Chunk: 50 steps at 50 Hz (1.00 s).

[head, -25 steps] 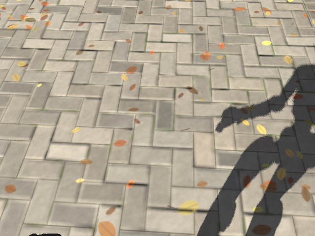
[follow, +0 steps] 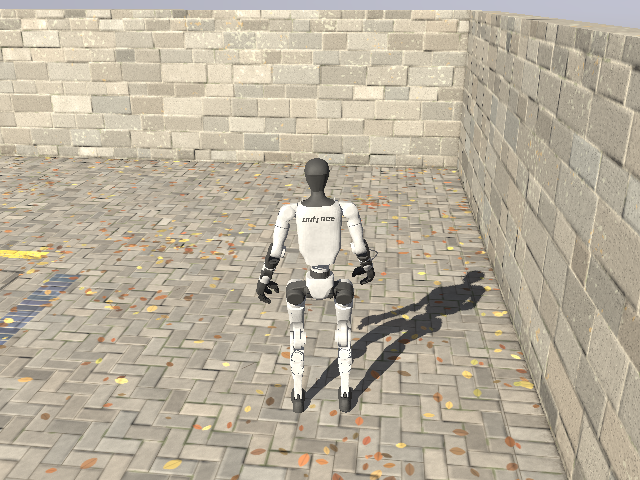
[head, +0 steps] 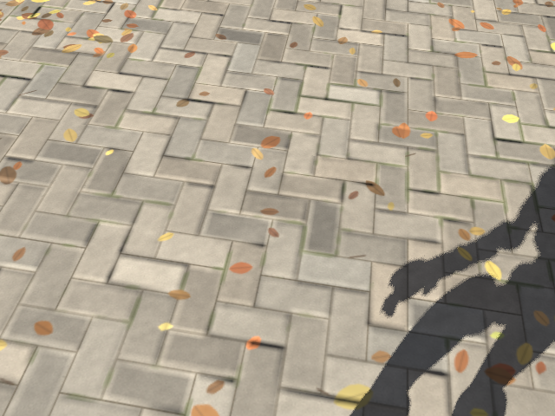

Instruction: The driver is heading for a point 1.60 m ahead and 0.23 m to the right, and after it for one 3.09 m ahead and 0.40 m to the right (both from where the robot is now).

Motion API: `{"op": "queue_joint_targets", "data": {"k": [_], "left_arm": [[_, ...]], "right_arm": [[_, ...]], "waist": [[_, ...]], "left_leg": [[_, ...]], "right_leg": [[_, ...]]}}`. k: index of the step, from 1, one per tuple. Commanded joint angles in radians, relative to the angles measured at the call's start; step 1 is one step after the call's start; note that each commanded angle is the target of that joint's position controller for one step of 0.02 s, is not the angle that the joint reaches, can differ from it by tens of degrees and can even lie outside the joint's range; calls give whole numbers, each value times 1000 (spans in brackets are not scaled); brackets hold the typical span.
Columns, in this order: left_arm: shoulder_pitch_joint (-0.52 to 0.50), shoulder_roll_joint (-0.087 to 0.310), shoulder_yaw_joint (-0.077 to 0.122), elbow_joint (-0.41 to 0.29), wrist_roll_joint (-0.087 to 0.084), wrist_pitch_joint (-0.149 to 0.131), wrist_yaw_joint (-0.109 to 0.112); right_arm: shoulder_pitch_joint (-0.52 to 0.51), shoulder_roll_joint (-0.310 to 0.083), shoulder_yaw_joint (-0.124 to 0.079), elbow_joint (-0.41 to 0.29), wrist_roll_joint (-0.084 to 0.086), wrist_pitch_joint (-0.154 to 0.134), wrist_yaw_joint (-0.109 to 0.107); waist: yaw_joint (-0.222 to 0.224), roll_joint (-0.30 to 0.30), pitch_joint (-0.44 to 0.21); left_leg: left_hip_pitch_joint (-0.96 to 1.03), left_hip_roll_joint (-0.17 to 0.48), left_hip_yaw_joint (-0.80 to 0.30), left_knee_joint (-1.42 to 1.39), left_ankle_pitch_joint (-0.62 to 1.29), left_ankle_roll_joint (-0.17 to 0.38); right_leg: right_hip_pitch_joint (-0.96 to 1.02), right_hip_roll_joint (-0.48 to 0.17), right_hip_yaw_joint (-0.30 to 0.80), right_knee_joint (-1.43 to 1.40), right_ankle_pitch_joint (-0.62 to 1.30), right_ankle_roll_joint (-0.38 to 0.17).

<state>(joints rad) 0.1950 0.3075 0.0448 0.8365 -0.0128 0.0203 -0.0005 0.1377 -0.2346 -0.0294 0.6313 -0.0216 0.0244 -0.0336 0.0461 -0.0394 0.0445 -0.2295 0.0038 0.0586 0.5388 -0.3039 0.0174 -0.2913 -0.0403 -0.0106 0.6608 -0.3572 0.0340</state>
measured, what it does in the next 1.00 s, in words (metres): steps on the spot: right foot, then left foot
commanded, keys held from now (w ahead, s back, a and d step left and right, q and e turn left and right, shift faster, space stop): e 0.52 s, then q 0.48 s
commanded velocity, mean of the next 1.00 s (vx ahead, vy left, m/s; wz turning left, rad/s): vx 0.00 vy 0.00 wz -0.20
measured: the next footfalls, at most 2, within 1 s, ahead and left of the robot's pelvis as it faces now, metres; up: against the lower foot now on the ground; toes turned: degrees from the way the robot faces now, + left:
right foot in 0.20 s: +0.02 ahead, -0.12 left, +0.00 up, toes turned -11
left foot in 0.74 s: +0.12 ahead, +0.09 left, +0.00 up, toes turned -20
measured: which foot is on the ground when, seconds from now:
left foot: down 0.00-0.20, up 0.22-0.72, down 0.74-0.98, up 1.00-1.00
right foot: up 0.00-0.18, down 0.20-1.00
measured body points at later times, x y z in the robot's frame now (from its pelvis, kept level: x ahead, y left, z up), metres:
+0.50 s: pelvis +0.00 -0.05 +0.01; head +0.03 -0.10 +0.46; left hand +0.20 +0.19 -0.07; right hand +0.09 -0.38 -0.09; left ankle +0.05 +0.12 -0.65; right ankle -0.01 -0.12 -0.73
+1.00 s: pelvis +0.03 -0.04 +0.00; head +0.06 -0.05 +0.45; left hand +0.22 +0.22 -0.10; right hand +0.12 -0.34 -0.10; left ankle +0.08 +0.10 -0.73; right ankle -0.02 -0.12 -0.73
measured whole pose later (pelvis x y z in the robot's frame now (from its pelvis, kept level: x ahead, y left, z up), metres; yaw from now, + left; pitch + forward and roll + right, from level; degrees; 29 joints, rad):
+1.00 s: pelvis +0.03 -0.04 +0.00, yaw -11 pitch +1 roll -1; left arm 0.16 0.30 0.07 0.73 0.01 0.03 0.02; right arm 0.17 -0.32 -0.07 0.69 0.02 0.01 -0.02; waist 0.00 0.03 0.05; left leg -0.35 -0.01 -0.15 0.63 -0.29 -0.03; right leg -0.24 0.07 -0.01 0.56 -0.33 -0.06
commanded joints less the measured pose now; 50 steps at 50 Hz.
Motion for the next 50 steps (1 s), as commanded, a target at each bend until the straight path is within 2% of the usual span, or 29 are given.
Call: {"op": "queue_joint_targets", "data": {"k": [1,4,7,9,10,11,12,13,14,15,16,17,20,26,29,33,35,36,37,38,39,40,41,44,46,47,48,49,50], "left_arm": [[-64,95,36,-93,-11,-1,-6],[-44,74,38,-95,-14,22,-15],[-18,77,42,-106,-14,34,-29],[38,80,50,-101,-13,37,-35],[58,114,63,-102,-4,34,-27],[79,263,99,-127,-1,25,-5],[88,281,90,-154,41,1,-14],[66,252,81,-164,46,-23,-21],[28,226,75,-164,30,-37,-16],[-9,203,70,-166,9,-38,-7],[-36,181,60,-171,-6,-34,3],[-35,171,54,-177,-7,-28,11],[-13,170,54,-189,0,-20,24],[-7,182,60,-206,-1,-2,35],[-37,143,43,-208,16,-1,35],[-56,78,8,-177,38,-6,19],[-71,84,3,-158,37,-9,12],[-64,90,3,-144,30,-11,10],[-33,104,8,-132,30,-18,12],[2,120,14,-131,43,-25,15],[29,122,20,-130,42,-29,17],[-8,121,21,-132,41,-27,24],[-41,113,24,-141,36,-22,31],[-51,81,32,-161,27,0,37],[-30,67,37,-165,24,-1,30],[-13,73,42,-161,23,-4,26],[2,93,52,-156,23,-4,23],[6,121,62,-156,24,-3,21],[14,145,68,-159,29,-4,20]], "right_arm": [[44,-202,-73,-50,6,-15,-23],[-24,-210,-82,-52,14,-16,-18],[-70,-215,-88,-45,25,-9,-10],[-79,-210,-89,-29,43,-4,-9],[-16,-184,-84,-1,41,-6,-6],[3,-127,-66,-27,-6,-8,-2],[-109,-129,-60,-73,0,-10,-12],[-125,-169,-71,-66,19,-10,-17],[-115,-180,-77,-55,26,-10,-20],[-98,-187,-83,-32,18,-10,-29],[-85,-199,-88,-24,12,-9,-34],[-67,-190,-89,-16,15,-10,-30],[-40,-166,-84,-5,23,-14,-23],[-73,-159,-83,-12,24,-22,-23],[-44,-151,-75,12,26,-27,-13],[-31,-128,-57,28,26,-38,7],[-13,-132,-54,36,30,-43,13],[-5,-137,-52,38,27,-48,15],[-13,-176,-57,30,19,-51,14],[-13,-242,-68,13,15,-52,10],[-17,-285,-80,20,25,-50,15],[-11,-260,-81,15,36,-48,21],[-3,-235,-75,18,36,-48,23],[10,-226,-72,12,34,-49,19],[0,-229,-75,-2,37,-41,10],[-14,-225,-74,-16,40,-35,7],[-29,-213,-72,-33,43,-29,4],[-31,-197,-67,-46,46,-24,5],[-7,-189,-64,-50,40,-20,6]], "waist": [[-77,217,-62],[-53,144,-75],[-36,161,-100],[-2,153,-116],[-6,69,-114],[-33,-247,-111],[26,-241,-161],[31,-106,-156],[2,-62,-117],[-16,-14,-99],[-31,-26,-93],[-39,-46,-105],[-38,-42,-134],[-21,-76,-93],[-16,-92,-107],[-6,-94,-100],[-26,-81,-77],[-44,-58,-61],[-35,-22,-59],[-2,54,-76],[32,151,-89],[-2,171,-93],[-15,195,-97],[-20,246,-102],[-14,225,-118],[-10,188,-125],[-12,112,-122],[-20,1,-100],[-23,-113,-87]], "left_leg": [[155,362,-289,-162,531,226],[138,356,-213,-149,602,224],[102,321,-123,-107,572,185],[57,288,-52,-14,464,124],[-15,233,15,107,290,53],[-292,98,112,426,-164,-68],[-411,-23,-57,633,-444,-93],[-441,2,-129,713,-408,-84],[-457,21,-140,707,-316,-72],[-466,37,-146,668,-230,-72],[-446,44,-153,634,-165,-78],[-408,31,-148,640,-118,-87],[-391,7,-147,603,-49,-107],[-385,-3,-170,406,-14,-135],[-292,29,-147,319,8,-135],[-95,55,-112,155,2,-114],[-17,41,-93,16,51,-92],[28,33,-90,-109,163,-75],[58,52,-129,-137,299,-56],[76,114,-204,-93,529,-25],[64,129,-236,-59,560,29],[26,136,-276,-86,481,65],[11,153,-326,-112,436,86],[6,187,-436,-122,415,135],[-11,174,-450,-99,393,131],[-49,146,-424,-70,366,108],[-106,93,-360,-8,308,67],[-190,16,-267,93,204,15],[-280,-48,-177,212,14,-31]], "right_leg": [[-216,-15,13,253,-243,-10],[-188,-36,5,248,-198,4],[-76,-9,-49,118,-77,0],[49,36,-96,-82,97,-33],[143,43,-34,-201,251,-69],[306,-214,352,-277,682,-188],[266,-368,587,-319,767,-400],[271,-343,530,-331,687,-412],[259,-287,446,-318,613,-358],[260,-242,395,-310,557,-304],[247,-212,362,-310,564,-275],[232,-185,341,-314,589,-265],[264,-161,321,-319,616,-266],[241,-135,389,-332,413,-261],[196,-132,351,-325,381,-259],[108,-123,312,-318,393,-258],[89,-119,301,-300,387,-245],[83,-104,291,-290,374,-219],[87,-79,283,-273,333,-181],[85,-24,240,-216,251,-141],[73,51,157,-192,193,-107],[91,82,101,-149,168,-76],[92,91,75,-110,153,-62],[52,99,59,-57,96,-58],[66,92,59,-85,88,-69],[105,70,68,-121,127,-82],[146,24,104,-176,181,-106],[182,-57,192,-242,269,-154],[223,-201,328,-300,433,-243]]}}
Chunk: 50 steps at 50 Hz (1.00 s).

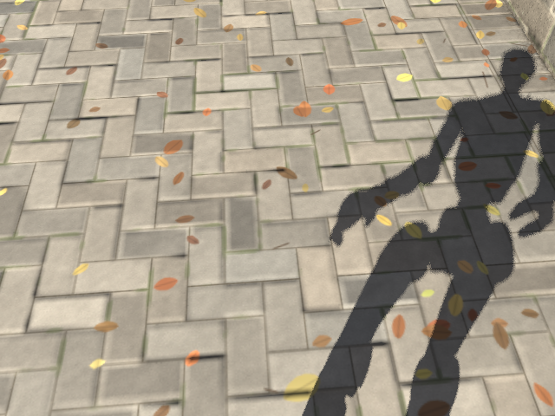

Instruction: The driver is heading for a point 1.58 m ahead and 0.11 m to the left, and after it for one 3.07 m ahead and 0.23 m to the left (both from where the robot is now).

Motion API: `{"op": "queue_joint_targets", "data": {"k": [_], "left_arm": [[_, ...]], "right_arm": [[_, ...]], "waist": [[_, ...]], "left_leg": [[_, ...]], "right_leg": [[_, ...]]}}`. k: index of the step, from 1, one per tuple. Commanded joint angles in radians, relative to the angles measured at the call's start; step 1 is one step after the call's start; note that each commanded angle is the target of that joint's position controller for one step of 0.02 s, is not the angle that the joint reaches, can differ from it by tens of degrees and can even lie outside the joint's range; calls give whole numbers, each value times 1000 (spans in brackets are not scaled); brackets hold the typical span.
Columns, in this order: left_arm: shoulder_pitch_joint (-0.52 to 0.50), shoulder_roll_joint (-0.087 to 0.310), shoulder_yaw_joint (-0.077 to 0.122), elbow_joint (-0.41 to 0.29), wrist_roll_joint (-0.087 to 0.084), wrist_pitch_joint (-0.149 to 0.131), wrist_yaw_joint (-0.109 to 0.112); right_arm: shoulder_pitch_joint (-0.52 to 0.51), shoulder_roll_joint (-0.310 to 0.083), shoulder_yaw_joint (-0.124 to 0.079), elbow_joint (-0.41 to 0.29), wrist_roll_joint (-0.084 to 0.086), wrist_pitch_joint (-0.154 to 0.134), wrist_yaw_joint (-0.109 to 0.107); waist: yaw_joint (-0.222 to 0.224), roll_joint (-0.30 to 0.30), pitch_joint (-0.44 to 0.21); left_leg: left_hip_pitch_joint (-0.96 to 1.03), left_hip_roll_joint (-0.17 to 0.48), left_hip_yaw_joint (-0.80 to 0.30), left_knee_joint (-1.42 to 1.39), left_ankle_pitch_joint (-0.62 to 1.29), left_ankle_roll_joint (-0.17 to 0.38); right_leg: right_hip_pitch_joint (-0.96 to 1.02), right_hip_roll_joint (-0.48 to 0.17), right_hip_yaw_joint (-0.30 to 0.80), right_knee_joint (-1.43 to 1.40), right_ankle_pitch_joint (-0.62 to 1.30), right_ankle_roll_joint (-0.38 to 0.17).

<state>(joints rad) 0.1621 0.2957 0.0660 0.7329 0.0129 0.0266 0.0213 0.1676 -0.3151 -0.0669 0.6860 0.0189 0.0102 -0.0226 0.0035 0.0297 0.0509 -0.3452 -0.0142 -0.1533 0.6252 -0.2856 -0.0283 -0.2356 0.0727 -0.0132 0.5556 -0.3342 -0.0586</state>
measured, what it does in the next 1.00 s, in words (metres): walks ahead: left foot, then right foot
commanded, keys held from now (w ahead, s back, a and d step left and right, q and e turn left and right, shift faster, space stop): q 0.38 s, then e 0.22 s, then w+e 0.40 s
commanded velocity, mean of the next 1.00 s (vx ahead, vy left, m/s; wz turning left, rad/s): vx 0.10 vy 0.00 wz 0.08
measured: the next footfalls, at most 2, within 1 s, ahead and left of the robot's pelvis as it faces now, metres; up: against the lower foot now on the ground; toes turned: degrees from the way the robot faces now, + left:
left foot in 0.32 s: +0.04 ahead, +0.17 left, +0.00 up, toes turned +13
right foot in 0.80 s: +0.06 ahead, -0.05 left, +0.00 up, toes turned +5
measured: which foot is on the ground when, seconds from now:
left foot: up 0.00-0.30, down 0.32-0.80, up 0.82-1.00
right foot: down 0.00-0.32, up 0.34-0.78, down 0.80-1.00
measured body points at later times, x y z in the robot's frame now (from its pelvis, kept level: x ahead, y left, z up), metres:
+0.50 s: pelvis +0.00 +0.07 +0.01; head +0.04 +0.10 +0.46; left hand +0.05 +0.39 -0.11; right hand +0.24 -0.15 -0.06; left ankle +0.00 +0.16 -0.73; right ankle +0.02 -0.08 -0.65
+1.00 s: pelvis +0.10 +0.05 +0.02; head +0.12 +0.02 +0.47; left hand +0.10 +0.33 -0.09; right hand +0.30 -0.21 -0.08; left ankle +0.14 +0.20 -0.66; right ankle +0.02 -0.05 -0.73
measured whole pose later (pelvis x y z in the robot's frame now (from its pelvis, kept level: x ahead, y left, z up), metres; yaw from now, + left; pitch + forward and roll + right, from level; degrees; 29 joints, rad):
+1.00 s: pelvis +0.10 +0.05 +0.02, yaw +1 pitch +2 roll +2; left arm 0.45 0.26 0.05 0.78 -0.02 -0.05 0.01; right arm 0.12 -0.32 -0.08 0.69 0.00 -0.09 0.04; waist 0.04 0.04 0.01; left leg -0.56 0.01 -0.01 0.93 -0.25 -0.02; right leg -0.05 0.02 0.07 0.32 -0.30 -0.05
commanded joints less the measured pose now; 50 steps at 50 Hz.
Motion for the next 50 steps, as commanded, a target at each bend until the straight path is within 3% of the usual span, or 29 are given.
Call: {"op": "queue_joint_targets", "data": {"k": [1,2,3,4,6,9,14,15,16,17,18,19,20,21,22,26,28,30,33,35,37,39,40,41,42,43,44,46,50], "left_arm": [[35,141,39,-71,12,-17,2],[29,127,30,-83,12,-25,5],[-7,124,28,-91,5,-31,9],[-35,135,32,-90,-6,-33,12],[-10,153,39,-78,-8,-27,21],[12,170,47,-72,-9,-8,24],[6,207,60,-62,-40,-8,6],[-1,197,57,-59,-50,-15,3],[49,165,50,-39,-46,-27,-4],[48,115,33,-67,4,-34,-6],[-10,94,20,-118,24,-36,-2],[-48,143,37,-113,0,-28,1],[-39,150,39,-103,-22,-19,4],[-6,146,42,-72,-19,-11,12],[11,154,45,-57,-9,-3,18],[70,73,15,-18,-18,1,6],[17,59,0,-34,-17,-1,0],[-5,102,8,-51,-23,0,-2],[-5,126,12,-65,-35,-5,-1],[-15,108,7,-73,-39,-17,-8],[16,81,2,-62,-43,-31,-20],[141,67,6,-2,-44,-43,-31],[232,86,17,38,-42,-47,-30],[343,180,45,61,-44,-54,-20],[357,259,64,37,-32,-75,-32],[305,187,42,11,-19,-93,-32],[272,151,32,0,-22,-104,-28],[255,133,26,-11,-36,-100,-22],[265,133,23,-27,-34,-80,5]], "right_arm": [[-26,-120,-35,-107,-6,-2,-3],[-17,-149,-50,-102,-2,2,1],[-6,-141,-54,-94,6,11,4],[-11,-112,-45,-95,8,18,5],[-54,-78,-29,-112,8,22,10],[-94,-54,-12,-146,11,22,34],[-51,-87,-29,-160,10,36,51],[-10,-95,-38,-150,5,40,48],[47,-137,-57,-140,-1,41,36],[108,-253,-87,-153,-2,38,16],[102,-302,-85,-175,-40,17,22],[96,-237,-69,-168,-41,-4,34],[34,-189,-51,-158,-32,-16,32],[-27,-148,-40,-157,-19,-18,26],[-70,-115,-25,-156,-12,-18,22],[-98,-24,15,-115,-44,-30,11],[-71,-44,10,-86,-51,-30,9],[-58,-96,-4,-65,-50,-24,10],[-17,-168,-30,-46,-22,-13,7],[11,-162,-32,-31,-8,-19,3],[-7,-149,-33,-29,1,-29,5],[-81,-133,-32,-42,10,-30,11],[-104,-91,-23,-49,6,-35,14],[-152,-11,-2,-91,-12,-49,22],[-223,-30,-5,-147,-11,-75,26],[-196,-74,-17,-133,4,-97,38],[-163,-86,-20,-115,11,-111,52],[-172,-100,-26,-101,-19,-125,56],[-213,-35,-8,-106,-18,-127,69]], "waist": [[23,-225,-103],[19,-141,-94],[-6,-81,-79],[-14,-79,-51],[19,-115,-50],[45,-152,-94],[18,-185,-114],[-10,-173,-121],[-30,-101,-147],[-37,137,-175],[-48,240,-240],[-83,99,-244],[-40,87,-170],[-10,53,-139],[7,67,-124],[31,102,-149],[-9,116,-119],[-27,119,-85],[-54,116,-35],[-59,97,6],[-32,69,6],[45,50,-27],[76,13,-49],[97,-194,-85],[118,-323,-28],[91,-210,-5],[62,-179,10],[55,-109,15],[53,-118,11]], "left_leg": [[-229,-17,61,344,-326,-11],[-266,4,34,519,-371,-24],[-281,28,23,566,-328,-31],[-303,50,31,516,-261,-39],[-302,53,85,443,-173,-61],[-200,58,148,267,-125,-63],[-5,21,234,-21,-14,-5],[82,-1,249,-130,76,24],[231,-3,197,-223,224,67],[447,213,-118,-229,625,162],[425,438,-433,-237,775,400],[372,413,-370,-274,624,418],[299,352,-242,-283,517,350],[248,284,-160,-287,417,288],[199,251,-106,-288,424,259],[124,179,46,-303,407,231],[126,193,38,-315,297,238],[125,229,-6,-319,202,259],[142,281,-109,-391,-232,271],[177,325,-172,-417,-348,275],[181,326,-143,-411,-311,260],[85,257,-13,-341,-239,210],[-6,199,73,-212,-185,168],[-203,74,244,117,-147,76],[-480,-64,199,343,-312,34],[-554,4,100,453,-305,40],[-578,32,84,470,-196,50],[-581,61,103,400,-60,38],[-420,25,152,184,133,-14]], "right_leg": [[182,-448,423,-214,585,-249],[176,-487,425,-211,683,-289],[171,-458,350,-200,678,-264],[175,-410,272,-205,641,-222],[215,-355,172,-208,672,-196],[244,-339,75,-198,684,-180],[194,-362,3,-116,635,-126],[154,-344,-31,-51,593,-88],[65,-293,-92,82,500,-21],[-218,-194,-148,363,57,77],[-402,-59,-26,587,-391,127],[-413,-91,81,684,-367,131],[-411,-119,78,681,-273,120],[-385,-138,78,629,-194,121],[-343,-141,69,595,-127,131],[-138,-149,50,382,5,156],[-92,-153,44,241,-3,151],[-90,-141,29,189,-46,141],[-163,-117,-16,185,-104,101],[-230,-132,-6,179,-159,60],[-183,-135,-13,95,-141,14],[39,-94,-67,-90,-5,-33],[179,-92,-28,-123,5,-55],[327,-277,287,-220,-88,-143],[386,-443,707,-356,-135,-294],[406,-452,684,-368,-103,-302],[420,-404,587,-353,-37,-267],[425,-347,455,-345,157,-212],[287,-254,294,-365,322,-164]]}}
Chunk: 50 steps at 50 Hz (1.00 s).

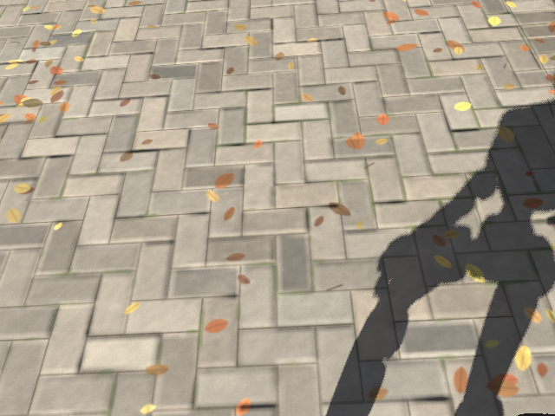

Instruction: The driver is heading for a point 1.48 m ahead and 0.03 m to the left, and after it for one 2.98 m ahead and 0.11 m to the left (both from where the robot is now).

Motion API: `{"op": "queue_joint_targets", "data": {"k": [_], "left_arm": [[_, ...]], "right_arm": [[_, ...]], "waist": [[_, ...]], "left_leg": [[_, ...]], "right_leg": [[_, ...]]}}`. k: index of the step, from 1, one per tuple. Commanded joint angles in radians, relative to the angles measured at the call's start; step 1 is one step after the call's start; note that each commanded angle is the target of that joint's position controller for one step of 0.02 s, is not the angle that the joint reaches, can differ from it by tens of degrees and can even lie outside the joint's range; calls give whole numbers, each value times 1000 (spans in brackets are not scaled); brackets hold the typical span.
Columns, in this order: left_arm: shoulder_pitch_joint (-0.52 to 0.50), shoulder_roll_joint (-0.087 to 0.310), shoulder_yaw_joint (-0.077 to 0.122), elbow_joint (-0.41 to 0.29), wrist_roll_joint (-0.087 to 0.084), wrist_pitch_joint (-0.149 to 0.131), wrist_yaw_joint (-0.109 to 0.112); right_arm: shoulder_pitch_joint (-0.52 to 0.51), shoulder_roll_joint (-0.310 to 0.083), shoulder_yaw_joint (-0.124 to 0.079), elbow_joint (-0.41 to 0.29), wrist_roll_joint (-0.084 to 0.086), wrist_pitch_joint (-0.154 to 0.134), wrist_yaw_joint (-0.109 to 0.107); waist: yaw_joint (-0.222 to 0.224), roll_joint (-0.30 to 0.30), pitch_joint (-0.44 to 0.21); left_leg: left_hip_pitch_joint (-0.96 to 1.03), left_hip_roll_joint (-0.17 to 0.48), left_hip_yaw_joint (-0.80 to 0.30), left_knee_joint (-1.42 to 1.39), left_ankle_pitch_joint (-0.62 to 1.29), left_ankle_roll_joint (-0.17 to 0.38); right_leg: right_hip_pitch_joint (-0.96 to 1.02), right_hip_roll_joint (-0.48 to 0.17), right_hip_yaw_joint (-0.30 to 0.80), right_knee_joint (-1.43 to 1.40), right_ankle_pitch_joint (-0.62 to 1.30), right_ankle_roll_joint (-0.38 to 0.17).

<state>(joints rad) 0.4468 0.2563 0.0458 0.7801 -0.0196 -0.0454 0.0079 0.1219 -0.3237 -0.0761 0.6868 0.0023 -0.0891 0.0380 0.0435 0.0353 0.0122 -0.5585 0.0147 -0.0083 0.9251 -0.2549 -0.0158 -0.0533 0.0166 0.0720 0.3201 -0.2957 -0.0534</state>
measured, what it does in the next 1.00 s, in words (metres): walks ahead: left foot, then right foot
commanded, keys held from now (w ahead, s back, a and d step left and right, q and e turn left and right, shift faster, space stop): w+e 0.26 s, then w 0.10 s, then w+q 0.64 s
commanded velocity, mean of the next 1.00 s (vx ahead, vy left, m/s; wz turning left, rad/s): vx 0.48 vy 0.00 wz -0.02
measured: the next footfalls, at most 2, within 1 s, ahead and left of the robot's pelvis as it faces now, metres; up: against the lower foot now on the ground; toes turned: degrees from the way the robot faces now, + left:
left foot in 0.22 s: +0.31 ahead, +0.13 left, +0.00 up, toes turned -10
right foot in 0.68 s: +0.49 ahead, -0.17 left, +0.00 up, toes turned -6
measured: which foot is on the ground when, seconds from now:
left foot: up 0.00-0.20, down 0.22-0.68, up 0.70-1.00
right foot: down 0.00-0.22, up 0.24-0.66, down 0.68-1.00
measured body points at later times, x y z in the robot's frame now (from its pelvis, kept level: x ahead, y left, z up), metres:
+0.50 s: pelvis +0.26 +0.03 +0.00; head +0.29 +0.02 +0.45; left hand +0.50 +0.24 -0.09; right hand +0.24 -0.25 -0.12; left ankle +0.27 +0.14 -0.75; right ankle +0.31 -0.14 -0.69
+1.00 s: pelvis +0.50 -0.06 +0.00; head +0.53 -0.06 +0.45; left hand +0.53 +0.23 -0.12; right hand +0.69 -0.31 -0.10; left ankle +0.62 +0.11 -0.68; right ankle +0.45 -0.16 -0.75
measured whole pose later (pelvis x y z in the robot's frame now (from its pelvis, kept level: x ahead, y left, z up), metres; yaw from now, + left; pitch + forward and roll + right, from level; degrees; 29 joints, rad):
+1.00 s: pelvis +0.50 -0.06 +0.00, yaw +3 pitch +0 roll -2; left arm 0.34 0.28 0.07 0.78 0.01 -0.09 0.00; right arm 0.16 -0.32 -0.07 0.69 0.02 -0.02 0.02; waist 0.07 0.05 0.04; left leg -0.68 0.09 -0.06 0.92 -0.10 -0.02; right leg -0.04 0.01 -0.17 0.26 -0.22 -0.02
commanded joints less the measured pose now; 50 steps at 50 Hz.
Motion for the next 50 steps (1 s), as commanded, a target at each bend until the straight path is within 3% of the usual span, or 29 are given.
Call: {"op": "queue_joint_targets", "data": {"k": [1,4,8,9,10,11,12,13,14,15,16,17,18,20,22,25,28,31,33,34,35,36,37,38,39,40,42,44,50], "left_arm": [[-20,183,47,-76,-1,-5,24],[9,206,56,-70,-3,0,30],[-15,225,71,-69,-15,0,31],[-29,225,73,-74,-10,3,29],[-42,208,69,-81,-3,7,26],[-56,173,56,-100,8,10,22],[-22,73,23,-130,41,8,20],[136,17,8,-155,-24,-4,17],[69,145,33,-116,-43,-4,18],[-36,182,43,-128,-35,-2,15],[-88,165,38,-131,-17,-2,16],[-123,154,40,-142,-4,-4,12],[-118,137,38,-144,-9,-2,6],[-130,98,26,-149,-3,0,2],[-197,78,12,-176,16,-7,-1],[-298,62,-6,-198,21,-34,-15],[-385,81,-5,-215,10,-48,-28],[-410,120,12,-232,1,-58,-34],[-315,150,33,-206,2,-62,-29],[-199,192,55,-182,9,-62,-20],[-33,270,75,-171,30,-57,-6],[-11,311,81,-156,46,-46,-16],[-49,212,58,-161,33,-48,-22],[-97,162,42,-160,23,-49,-22],[-152,132,32,-158,26,-52,-25],[-191,108,27,-152,29,-54,-26],[-220,101,31,-137,34,-66,-20],[-220,117,41,-119,31,-77,-15],[-188,178,64,-73,25,-64,4]], "right_arm": [[-193,-13,7,-112,0,-28,9],[-260,-12,12,-134,9,-31,14],[-197,-76,-13,-128,23,-36,7],[-146,-97,-24,-119,23,-38,1],[-42,-125,-41,-92,21,-38,-9],[105,-155,-56,-67,13,-36,-18],[262,-220,-62,-59,-4,-27,-29],[250,-248,-60,-39,-28,-26,-10],[189,-126,-34,-53,-12,-26,-9],[143,-79,-22,-45,1,-22,-14],[114,-68,-16,-33,-5,-20,-12],[98,-52,-13,-19,-14,-19,-12],[89,-47,-10,-10,-22,-25,-15],[102,-47,-10,17,-9,-37,-15],[115,-77,-15,35,9,-38,-17],[119,-116,-24,39,20,-21,-24],[186,-150,-31,60,30,-7,-26],[225,-159,-32,75,36,9,-31],[225,-143,-24,79,30,19,-34],[229,-100,-9,76,20,18,-32],[231,-13,23,42,-10,16,-32],[330,24,32,12,28,4,-37],[293,-83,5,32,49,9,-42],[226,-111,-6,19,50,13,-40],[203,-97,-6,20,40,20,-42],[185,-86,-9,15,30,27,-39],[187,-52,-6,12,32,46,-32],[158,-30,-3,-6,28,60,-30],[-3,1,16,-66,19,57,-1]], "waist": [[20,-130,60],[46,-162,86],[-6,-192,74],[-34,-203,45],[-89,-197,-26],[-161,-176,-152],[-186,24,-341],[-71,403,-432],[-96,219,-267],[-104,114,-138],[-85,20,-78],[-70,17,-40],[-48,50,-34],[-34,55,-19],[-35,31,20],[-63,16,40],[-98,19,31],[-88,38,19],[-24,42,-24],[34,22,-96],[94,-132,-259],[37,-393,-332],[51,-249,-226],[43,-197,-129],[15,-146,-86],[-6,-147,-43],[-35,-157,-19],[-42,-125,4],[1,-86,54]], "left_leg": [[-153,-18,15,-189,156,-32],[-15,-48,24,-336,253,-40],[96,-30,-32,-408,238,-6],[159,-39,-20,-415,198,12],[300,-53,1,-442,191,38],[539,5,-35,-419,186,77],[832,220,-290,-401,53,135],[975,415,-838,-632,-222,275],[845,371,-782,-690,-376,244],[701,334,-588,-684,-305,216],[571,289,-460,-683,-141,207],[484,249,-371,-698,-38,211],[434,227,-310,-721,15,212],[398,215,-268,-760,81,247],[379,224,-248,-795,126,279],[348,181,-171,-799,180,263],[353,177,-160,-762,204,237],[402,204,-214,-696,150,199],[380,174,-203,-580,196,158],[324,112,-160,-409,220,122],[159,29,-89,-72,-31,71],[-122,-56,-67,203,-344,37],[-209,-5,-132,326,-290,33],[-236,27,-123,342,-198,38],[-201,61,-111,324,-123,31],[-179,84,-112,284,-73,24],[-113,105,-101,256,-15,12],[-131,108,-101,215,25,-1],[-125,99,-44,-111,246,0]], "right_leg": [[48,-178,183,-132,275,-157],[-69,-172,179,-133,225,-139],[-29,-227,247,-75,293,-99],[-16,-223,245,-13,410,-86],[-24,-181,217,119,549,-62],[-116,-120,186,335,532,-27],[-298,-23,132,661,127,5],[-586,70,129,939,-329,40],[-669,-9,139,1033,-239,45],[-675,-48,90,1016,-140,39],[-627,-87,69,985,-78,36],[-598,-109,71,935,-45,32],[-554,-127,74,904,-26,28],[-546,-130,48,827,-32,29],[-586,-144,17,695,-9,46],[-529,-127,-16,456,145,67],[-442,-80,-36,310,253,87],[-370,-60,-24,215,247,69],[-193,-41,-47,152,221,37],[-17,-78,-23,144,207,5],[235,-297,196,154,175,-62],[377,-456,614,4,-94,-182],[297,-424,602,-41,-212,-168],[207,-393,445,-44,-160,-142],[117,-347,336,-62,-42,-128],[50,-313,250,-88,47,-125],[-31,-286,132,-137,171,-122],[-46,-291,52,-164,267,-133],[-10,-280,-143,-190,333,-119]]}}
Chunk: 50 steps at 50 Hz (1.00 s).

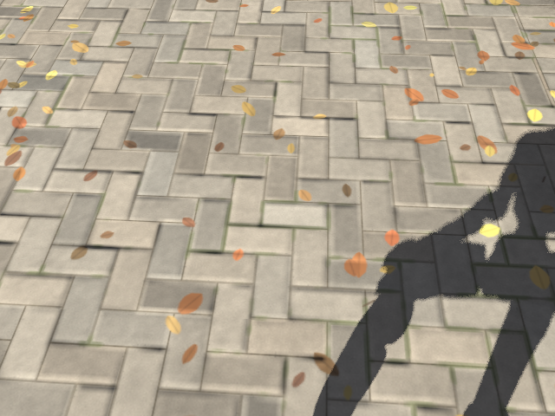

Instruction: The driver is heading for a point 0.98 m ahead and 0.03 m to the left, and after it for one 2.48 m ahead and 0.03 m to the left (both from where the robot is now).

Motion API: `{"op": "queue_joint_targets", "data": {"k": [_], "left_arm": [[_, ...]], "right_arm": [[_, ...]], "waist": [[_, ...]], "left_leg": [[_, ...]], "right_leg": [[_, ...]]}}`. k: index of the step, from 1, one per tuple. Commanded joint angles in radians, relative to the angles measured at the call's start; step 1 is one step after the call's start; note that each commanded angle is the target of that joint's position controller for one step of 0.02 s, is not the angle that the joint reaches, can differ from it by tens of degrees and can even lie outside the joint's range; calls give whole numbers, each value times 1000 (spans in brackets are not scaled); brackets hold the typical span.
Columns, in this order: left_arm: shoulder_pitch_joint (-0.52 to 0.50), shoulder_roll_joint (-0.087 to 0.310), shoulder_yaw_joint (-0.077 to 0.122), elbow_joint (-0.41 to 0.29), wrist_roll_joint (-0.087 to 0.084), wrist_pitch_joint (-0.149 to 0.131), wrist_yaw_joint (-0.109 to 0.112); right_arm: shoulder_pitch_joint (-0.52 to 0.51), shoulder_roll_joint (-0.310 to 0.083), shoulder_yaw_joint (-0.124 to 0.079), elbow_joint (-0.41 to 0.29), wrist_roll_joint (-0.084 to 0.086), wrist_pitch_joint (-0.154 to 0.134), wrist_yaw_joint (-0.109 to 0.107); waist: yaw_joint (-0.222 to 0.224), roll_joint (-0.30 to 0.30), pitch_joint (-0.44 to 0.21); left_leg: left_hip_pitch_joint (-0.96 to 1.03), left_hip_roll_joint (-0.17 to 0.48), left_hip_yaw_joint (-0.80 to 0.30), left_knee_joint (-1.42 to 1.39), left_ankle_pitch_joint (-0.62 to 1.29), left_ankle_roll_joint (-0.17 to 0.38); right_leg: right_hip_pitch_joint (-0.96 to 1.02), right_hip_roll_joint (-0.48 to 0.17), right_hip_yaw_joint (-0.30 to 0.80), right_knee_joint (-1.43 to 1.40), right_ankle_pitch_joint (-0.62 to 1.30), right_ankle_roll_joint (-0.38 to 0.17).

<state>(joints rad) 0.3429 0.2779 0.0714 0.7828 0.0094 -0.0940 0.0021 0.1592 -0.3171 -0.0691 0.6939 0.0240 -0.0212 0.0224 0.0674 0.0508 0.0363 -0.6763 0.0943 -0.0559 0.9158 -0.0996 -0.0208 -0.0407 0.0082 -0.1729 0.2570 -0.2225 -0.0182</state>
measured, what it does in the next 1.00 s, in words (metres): walks ahead: left foot, then right foot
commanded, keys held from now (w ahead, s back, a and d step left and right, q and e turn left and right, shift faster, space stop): w+q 0.26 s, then w+e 0.74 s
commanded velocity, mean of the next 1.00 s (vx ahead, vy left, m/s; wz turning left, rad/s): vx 0.50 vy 0.00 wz -0.03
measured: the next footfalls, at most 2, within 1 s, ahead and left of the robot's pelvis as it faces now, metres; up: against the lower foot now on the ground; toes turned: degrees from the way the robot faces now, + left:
left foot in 0.20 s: +0.27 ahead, +0.15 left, +0.00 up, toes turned +10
right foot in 0.76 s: +0.61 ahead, +0.00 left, +0.00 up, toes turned +1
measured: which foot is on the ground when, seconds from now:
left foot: up 0.00-0.18, down 0.20-0.78, up 0.80-1.00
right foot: down 0.00-0.20, up 0.22-0.74, down 0.76-1.00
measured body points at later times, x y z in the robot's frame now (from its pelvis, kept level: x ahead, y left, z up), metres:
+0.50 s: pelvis +0.27 +0.09 +0.00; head +0.29 +0.10 +0.45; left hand +0.38 +0.38 -0.10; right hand +0.40 -0.17 -0.10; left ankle +0.23 +0.14 -0.74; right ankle +0.45 -0.08 -0.67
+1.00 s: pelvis +0.57 +0.07 +0.00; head +0.60 +0.06 +0.45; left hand +0.69 +0.34 -0.11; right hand +0.71 -0.21 -0.09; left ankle +0.66 +0.25 -0.68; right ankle +0.57 +0.00 -0.74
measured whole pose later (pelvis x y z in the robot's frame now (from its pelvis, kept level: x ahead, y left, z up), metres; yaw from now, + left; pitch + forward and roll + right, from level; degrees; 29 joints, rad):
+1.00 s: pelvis +0.57 +0.07 +0.00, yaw -6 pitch +2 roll -1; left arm 0.30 0.29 0.06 0.68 -0.01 -0.05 -0.01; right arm 0.15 -0.31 -0.03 0.69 -0.02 -0.09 0.01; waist 0.03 0.02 0.04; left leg -0.63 0.09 -0.09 0.97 -0.26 -0.06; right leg -0.23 0.12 0.07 0.37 -0.16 -0.10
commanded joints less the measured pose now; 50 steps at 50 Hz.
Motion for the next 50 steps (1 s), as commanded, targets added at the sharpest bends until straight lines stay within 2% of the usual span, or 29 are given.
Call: {"op": "queue_joint_targets", "data": {"k": [1,4,6,8,9,10,11,12,13,14,15,16,17,19,22,27,32,35,37,38,39,40,41,42,43,44,46,48,50], "left_arm": [[-70,167,42,-67,-8,-11,11],[-36,192,53,-42,-25,3,11],[-33,212,60,-33,-35,16,11],[-42,244,69,-35,-45,31,14],[-57,241,65,-39,-51,39,16],[-41,207,50,-51,-36,35,20],[38,49,3,-107,16,19,12],[-16,102,-2,-129,-14,-19,4],[-129,172,15,-158,-55,-37,-2],[-127,162,8,-149,-54,-46,0],[-116,159,9,-125,-29,-45,8],[-92,166,15,-110,-18,-34,7],[-68,161,16,-99,-18,-19,3],[-49,127,8,-83,-17,6,1],[-121,100,-3,-100,-20,22,2],[-242,69,-15,-124,-34,9,-21],[-335,54,-23,-178,-33,3,-58],[-315,71,-15,-204,-27,7,-75],[-166,129,15,-185,-24,16,-70],[-14,180,42,-157,-27,18,-58],[116,290,74,-142,-19,27,-40],[102,270,62,-152,-31,21,-38],[100,198,42,-152,-28,24,-33],[50,170,35,-159,-25,25,-29],[-14,159,30,-169,-26,27,-28],[-64,133,20,-182,-21,26,-26],[-110,136,20,-199,-14,26,-19],[-111,158,26,-191,-17,24,-9],[-97,182,34,-180,-23,28,2]], "right_arm": [[-74,-4,12,-85,-3,-12,21],[-145,-15,11,-121,0,-11,36],[-156,-34,3,-140,-2,-8,43],[-64,-79,-23,-132,-4,0,41],[82,-120,-51,-95,0,4,33],[258,-191,-87,-46,4,14,15],[236,-313,-102,-48,12,11,0],[250,-271,-82,-98,1,-12,9],[225,-196,-63,-80,-5,-30,16],[177,-152,-49,-69,-3,-39,15],[103,-108,-34,-75,-6,-42,12],[58,-72,-20,-84,-19,-46,8],[44,-65,-15,-82,-29,-49,7],[60,-81,-17,-50,-27,-65,4],[92,-98,-18,-9,-31,-76,-7],[119,-111,-13,30,-33,-79,-19],[175,-121,-17,83,-26,-53,-25],[159,-148,-24,82,-22,-29,-39],[143,-173,-29,71,-23,-12,-54],[120,-171,-26,62,-20,-11,-61],[184,-99,0,20,-40,-32,-58],[214,-32,30,9,-52,-68,-34],[123,-119,9,-9,-15,-100,-10],[51,-123,13,-40,10,-116,-1],[27,-109,15,-47,-6,-122,-3],[31,-117,6,-43,-28,-115,-9],[76,-103,6,-40,-39,-93,-12],[74,-77,15,-41,-42,-77,-21],[-1,-48,29,-60,-44,-74,-24]], "waist": [[-12,-96,41],[3,-95,66],[-13,-106,54],[-80,-135,-30],[-167,-121,-109],[-242,-66,-198],[-120,232,-241],[-168,144,-430],[-193,51,-291],[-152,7,-194],[-109,-36,-136],[-77,-12,-115],[-59,6,-112],[-51,-5,-98],[-74,-15,-38],[-136,-8,17],[-171,-25,54],[-132,8,5],[-43,43,-106],[47,18,-183],[58,-156,-324],[10,-278,-435],[62,-178,-381],[46,-114,-248],[-2,-24,-142],[-38,-21,-92],[-86,-71,-64],[-94,-87,-49],[-68,-101,-35]], "left_leg": [[1,15,23,-144,102,12],[8,6,58,-231,66,47],[45,-25,97,-266,-10,82],[210,-101,157,-276,-105,129],[412,-153,178,-332,-68,163],[715,-133,84,-348,-34,205],[1013,130,-448,-416,-128,360],[1092,246,-824,-597,-330,461],[1017,223,-696,-641,-291,400],[878,193,-541,-635,-202,360],[736,156,-422,-626,-74,322],[640,127,-340,-641,55,305],[583,116,-298,-664,122,301],[526,110,-207,-700,238,305],[523,86,-90,-745,276,273],[565,64,41,-795,189,193],[776,133,83,-735,313,187],[848,147,117,-592,696,166],[830,132,146,-358,987,142],[700,101,176,-140,908,109],[326,-1,192,240,454,51],[11,-199,32,499,-455,12],[-103,-125,-91,539,-419,33],[-129,-76,-75,472,-339,45],[-102,-40,-55,358,-292,43],[-43,-11,-48,274,-257,31],[42,-1,-32,201,-232,-8],[79,-5,-2,88,-191,-48],[122,-24,13,-76,-45,-68]], "right_leg": [[-12,-277,80,-127,259,-149],[57,-299,35,-103,283,-129],[106,-308,4,-35,451,-111],[123,-297,-31,156,788,-89],[67,-265,-64,352,847,-62],[-142,-226,-69,631,646,-16],[-594,-45,-19,1000,-304,55],[-717,21,247,1152,-413,54],[-807,-28,274,1143,-305,36],[-786,-81,256,1060,-207,18],[-715,-126,249,980,-140,19],[-638,-155,254,930,-94,21],[-585,-164,251,914,-69,25],[-559,-166,232,867,-31,42],[-633,-166,232,737,129,56],[-609,-111,212,446,392,33],[-708,-79,190,325,309,-6],[-641,-18,114,312,144,-52],[-428,52,69,320,65,-100],[-178,54,109,251,148,-144],[234,-184,484,272,171,-284],[462,-357,973,132,94,-432],[444,-324,894,87,-7,-378],[306,-290,754,66,-3,-335],[138,-247,663,39,77,-307],[25,-213,598,14,168,-292],[-117,-177,551,-30,258,-302],[-216,-149,476,-40,326,-298],[-277,-101,414,-35,293,-263]]}}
